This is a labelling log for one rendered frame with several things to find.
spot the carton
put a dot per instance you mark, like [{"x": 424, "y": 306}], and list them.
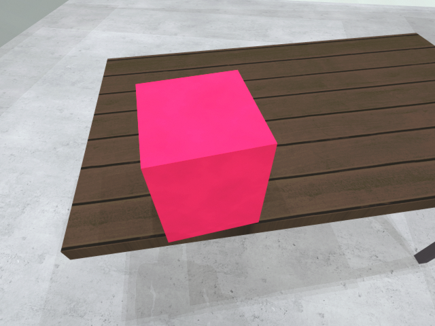
[{"x": 206, "y": 152}]

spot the table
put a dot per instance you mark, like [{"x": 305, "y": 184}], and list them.
[{"x": 354, "y": 122}]

